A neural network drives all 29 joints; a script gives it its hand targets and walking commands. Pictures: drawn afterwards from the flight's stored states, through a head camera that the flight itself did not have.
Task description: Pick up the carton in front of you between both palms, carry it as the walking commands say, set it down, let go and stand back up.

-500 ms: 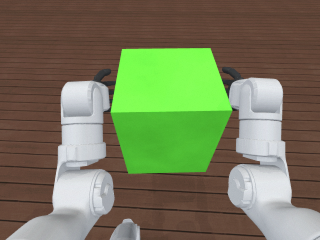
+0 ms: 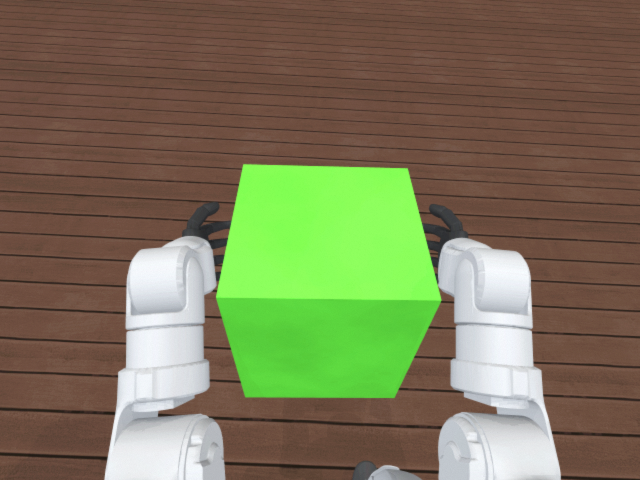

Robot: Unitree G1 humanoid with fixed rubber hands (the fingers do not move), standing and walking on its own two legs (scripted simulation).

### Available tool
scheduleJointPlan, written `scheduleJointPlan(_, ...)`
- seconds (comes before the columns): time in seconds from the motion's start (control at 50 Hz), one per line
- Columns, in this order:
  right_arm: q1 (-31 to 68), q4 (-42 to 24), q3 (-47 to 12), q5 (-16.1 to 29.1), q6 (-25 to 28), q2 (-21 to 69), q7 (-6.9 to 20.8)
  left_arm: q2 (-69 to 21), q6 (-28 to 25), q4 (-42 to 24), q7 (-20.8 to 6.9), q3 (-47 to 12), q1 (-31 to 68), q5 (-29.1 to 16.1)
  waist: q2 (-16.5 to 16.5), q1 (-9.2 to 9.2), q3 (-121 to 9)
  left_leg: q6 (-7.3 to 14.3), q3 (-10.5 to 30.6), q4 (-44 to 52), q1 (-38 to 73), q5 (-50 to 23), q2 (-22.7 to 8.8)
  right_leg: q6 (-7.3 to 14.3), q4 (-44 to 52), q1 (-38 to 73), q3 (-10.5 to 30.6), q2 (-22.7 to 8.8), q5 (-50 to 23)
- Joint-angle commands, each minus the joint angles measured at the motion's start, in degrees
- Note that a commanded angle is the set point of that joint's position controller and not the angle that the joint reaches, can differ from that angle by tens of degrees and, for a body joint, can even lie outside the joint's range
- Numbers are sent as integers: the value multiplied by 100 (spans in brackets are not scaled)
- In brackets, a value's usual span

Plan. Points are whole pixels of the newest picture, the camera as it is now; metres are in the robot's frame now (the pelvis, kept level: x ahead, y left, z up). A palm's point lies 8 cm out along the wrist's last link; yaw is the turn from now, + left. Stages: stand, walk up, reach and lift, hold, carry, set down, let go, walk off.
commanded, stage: carry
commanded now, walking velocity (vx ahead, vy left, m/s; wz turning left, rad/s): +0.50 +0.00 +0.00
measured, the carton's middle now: (323, 287) +0.35 +0.01 +0.02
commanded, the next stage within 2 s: none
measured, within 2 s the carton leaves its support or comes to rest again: neither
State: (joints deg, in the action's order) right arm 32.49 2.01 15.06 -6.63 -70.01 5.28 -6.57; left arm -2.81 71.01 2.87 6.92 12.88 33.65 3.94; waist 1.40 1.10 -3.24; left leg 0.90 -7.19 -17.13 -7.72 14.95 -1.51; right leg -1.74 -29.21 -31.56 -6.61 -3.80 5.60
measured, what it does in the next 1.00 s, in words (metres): walks ahead: right foot, then left foot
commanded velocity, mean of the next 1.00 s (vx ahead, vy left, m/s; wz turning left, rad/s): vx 0.50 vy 0.00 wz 0.00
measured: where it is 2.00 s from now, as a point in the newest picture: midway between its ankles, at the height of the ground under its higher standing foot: (309, 261)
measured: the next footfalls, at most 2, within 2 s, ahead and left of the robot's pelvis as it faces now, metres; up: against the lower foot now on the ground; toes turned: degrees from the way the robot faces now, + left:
right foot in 0.06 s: +0.19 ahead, -0.12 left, +0.00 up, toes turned -8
left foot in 0.46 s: +0.47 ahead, +0.13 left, +0.00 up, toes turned +12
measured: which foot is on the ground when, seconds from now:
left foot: down 0.00-0.08, up 0.10-0.44, down 0.46-0.98, up 1.00-1.00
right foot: up 0.00-0.04, down 0.06-0.50, up 0.52-0.94, down 0.96-1.00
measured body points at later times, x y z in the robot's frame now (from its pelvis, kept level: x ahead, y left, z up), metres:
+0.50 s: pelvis +0.33 +0.03 -0.03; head +0.27 +0.04 +0.42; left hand +0.60 +0.19 +0.08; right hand +0.60 -0.11 +0.09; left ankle +0.44 +0.12 -0.75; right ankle +0.16 -0.11 -0.74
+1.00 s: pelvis +0.63 +0.00 -0.02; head +0.59 -0.01 +0.42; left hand +0.90 +0.15 +0.07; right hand +0.90 -0.15 +0.06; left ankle +0.45 +0.12 -0.72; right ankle +0.73 -0.09 -0.75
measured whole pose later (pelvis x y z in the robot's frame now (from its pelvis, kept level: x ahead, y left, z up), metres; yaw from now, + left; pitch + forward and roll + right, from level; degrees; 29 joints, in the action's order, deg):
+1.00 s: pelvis +0.63 +0.00 -0.02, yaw +1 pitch +3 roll -1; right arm 9.1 -17.1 6.7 -6.7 -70.7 6.9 -4.4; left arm -7.7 69.9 -15.9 4.7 5.5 9.4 7.0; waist -2.6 0.1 -9.9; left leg -2.3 -8.5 -38.6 -5.1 26.5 -6.5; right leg 3.5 -29.9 -26.3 -13.9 -3.3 6.1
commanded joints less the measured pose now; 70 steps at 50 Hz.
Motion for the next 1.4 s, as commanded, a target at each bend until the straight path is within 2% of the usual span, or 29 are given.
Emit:
scheduleJointPlan(0.0, 3162, -870, -3943, 2253, 72, 6031, 1415, -6716, -147, -888, -1307, -4068, 3245, -2271, -1069, -219, -2371, 346, 127, -667, 1795, -3243, -926, 81, 1102, 951, -482, 303, -517)
scheduleJointPlan(0.02, 2807, -940, -4070, 2225, 73, 6022, 1422, -6652, -144, -969, -1349, -4116, 2929, -2219, -819, -189, -2574, 194, -70, -1283, 1198, -3288, -839, 188, 1202, 2090, -504, 259, -573)
scheduleJointPlan(0.04, 2542, -1052, -4189, 2207, 71, 5937, 1442, -6572, -142, -945, -1395, -4129, 2407, -2147, -561, -59, -2827, -5, -111, -2012, 222, -2520, -814, 394, 969, 3344, 72, -282, -327)
scheduleJointPlan(0.06, 2454, -1159, -4356, 2303, 15, 6018, 1485, -6310, -156, -917, -1423, -4075, 2041, -1953, 662, 45, -3300, -220, -121, -3404, -1315, -1084, -482, 946, 612, 4871, 1837, -1517, -796)
scheduleJointPlan(0.08, 2278, -1278, -4441, 2365, -24, 6071, 1547, -6193, -203, -837, -1436, -4051, 1673, -1809, 1810, 82, -3162, -298, -16, -4285, -3166, 1106, 193, 1573, 911, 5760, 3113, -2005, -984)
scheduleJointPlan(0.12, 2096, -1520, -4693, 2391, 44, 6084, 1618, -6197, -243, -1404, -1483, -4192, 1456, -1785, 938, 60, -2746, -87, 581, -4960, -3925, 1515, -175, 1506, 887, 5440, 2679, -1971, -1564)
scheduleJointPlan(0.16, 1769, -1789, -4904, 2465, 155, 6127, 1636, -6211, -304, -2027, -1520, -4422, 1377, -1844, 306, 30, -2350, -114, 675, -4054, -3517, 933, -490, 1065, 1309, 4497, 1885, -1721, -1098)
scheduleJointPlan(0.26, 913, -2550, -5105, 2372, 169, 5834, 1509, -6037, -261, -2444, -1659, -4577, 457, -2072, 744, -20, -1901, -308, 107, -2326, -2690, -145, -372, 960, 1854, 3580, 675, -1192, -341)
scheduleJointPlan(0.36, 320, -2432, -4941, 2220, -78, 5179, 1512, -5371, -43, -2427, -1663, -4580, 85, -2002, 810, -14, -1238, -189, -271, -1214, -2032, -1206, -260, 701, 1840, 3048, 215, -1063, -295)
scheduleJointPlan(0.44, 124, -1976, -4712, 2159, -222, 4896, 1563, -5088, 118, -2209, -1646, -4564, 214, -1973, 353, -144, -1156, -79, -847, -851, -303, -599, 41, 420, 375, 2255, -319, -700, -389)
scheduleJointPlan(0.46, 65, -1845, -4627, 2137, -239, 4821, 1569, -5000, 150, -2135, -1639, -4556, 246, -1951, -76, -235, -1373, -14, -253, -817, 733, -170, -373, 238, -761, 1519, -510, -523, -228)
scheduleJointPlan(0.48, 96, -1662, -4501, 2025, -212, 4738, 1572, -5004, 221, -2247, -1635, -4626, 492, -2036, -1662, -301, -1653, 600, 2438, 64, 1516, 811, -1796, -63, -2458, 175, -521, 115, 841)
scheduleJointPlan(0.5, 82, -1558, -4465, 2053, -191, 4869, 1573, -5128, 249, -2213, -1654, -4679, 693, -2089, -2260, -308, -1698, 1059, 3605, 530, 1950, 313, -2289, -44, -3456, -886, -74, 374, 2342)
scheduleJointPlan(0.56, 521, -1946, -4673, 2287, -56, 5521, 1627, -5748, 62, -2114, -1718, -4672, 749, -2201, -627, -236, -1781, 801, 2465, 410, 1115, -237, -2070, 237, -4006, -922, 660, -384, 1710)
scheduleJointPlan(0.58, 677, -2054, -4765, 2381, -1, 5694, 1653, -5866, -9, -2122, -1711, -4700, 718, -2178, -536, -194, -1737, 635, 2023, 592, 727, 40, -1933, 238, -3593, -681, 715, -513, 1366)
scheduleJointPlan(0.64, 708, -2188, -4948, 2527, 129, 5795, 1726, -5942, -189, -2261, -1616, -4805, 588, -2032, -864, -150, -1687, 561, 1137, 949, 387, 357, -1624, 125, -2594, -391, 385, -418, 820)
scheduleJointPlan(0.8, 183, -2409, -4939, 2436, 51, 5196, 1699, -5553, -133, -2471, -1507, -4724, -23, -1887, -863, -239, -1166, 570, 207, 932, 831, -955, -1327, 74, -244, -169, -277, -160, -334)
scheduleJointPlan(0.88, 56, -2239, -4837, 2255, -54, 5003, 1649, -5294, 11, -2398, -1570, -4662, -1, -1941, -985, -239, -882, 441, 19, 448, 1037, -1540, -1306, 216, 302, 307, -539, -76, -161)
scheduleJointPlan(0.92, 81, -2167, -4837, 2223, -95, 4989, 1626, -5250, 44, -2262, -1609, -4597, -57, -1949, -730, -122, -1138, 227, -437, -828, 596, -2170, -1021, 303, 598, 1675, -936, 229, 274)
scheduleJointPlan(0.94, 81, -2142, -4836, 2199, -113, 4933, 1613, -5241, 48, -2142, -1623, -4556, -162, -1941, -370, -16, -1548, 14, -585, -1939, -224, -1947, -883, 371, 543, 2969, -422, -118, 578)
scheduleJointPlan(0.96, 262, -2272, -4910, 2247, -167, 4953, 1607, -5156, 5, -1974, -1640, -4475, -208, -1842, 986, 69, -1996, -314, -553, -3755, -1762, -940, -307, 996, 1125, 4173, 2098, -1511, 1398)
scheduleJointPlan(0.98, 402, -2319, -4948, 2311, -178, 5027, 1620, -5329, -46, -1855, -1651, -4451, -248, -1864, 1931, 78, -1976, -330, -138, -4783, -3212, 1160, 183, 1460, 1676, 4797, 3541, -2080, 779)
scheduleJointPlan(1.04, 520, -2246, -5052, 2384, 28, 5590, 1668, -5931, -200, -2251, -1707, -4665, 169, -2102, 231, -7, -1877, 13, 716, -5240, -3344, 754, -592, 1132, 1501, 3886, 2181, -1841, -31)
scheduleJointPlan(1.06, 492, -2269, -5089, 2366, 104, 5686, 1660, -6063, -259, -2365, -1727, -4749, 293, -2167, 125, -34, -1790, -2, 746, -4799, -3131, 399, -719, 936, 1691, 3492, 1770, -1701, 271)
scheduleJointPlan(1.14, 211, -2385, -5138, 2250, 283, 5837, 1546, -6020, -370, -2547, -1785, -4866, 155, -2289, 601, -49, -1611, -186, 335, -3567, -2922, -334, -639, 894, 2163, 3188, 827, -1426, 686)
scheduleJointPlan(1.22, -83, -2576, -5116, 2159, 281, 5592, 1468, -5679, -349, -2795, -1781, -4858, -64, -2278, 620, -37, -1311, -230, -206, -2063, -2602, -882, -321, 752, 1690, 3336, -103, -1075, -1743)
scheduleJointPlan(1.28, -69, -2762, -5111, 2221, 148, 5306, 1470, -5423, -255, -2825, -1720, -4744, -277, -2137, 831, -11, -1242, -179, -440, -1406, -2110, -1580, -97, 556, 1348, 3383, -471, -937, -2690)
scheduleJointPlan(1.36, -132, -2656, -5005, 2235, -37, 4988, 1542, -5125, -81, -2725, -1657, -4609, -316, -1973, 420, -157, -1306, -166, -739, -102, 10, -2855, 2, 50, -114, 2724, -808, -577, -2299)
scheduleJointPlan(1.38, -93, -2611, -4924, 2223, -86, 4845, 1558, -5014, -38, -2683, -1652, -4585, -268, -1933, 27, -186, -1565, -148, -40, -352, 896, -4403, -740, -142, -820, 2176, -705, -422, -965)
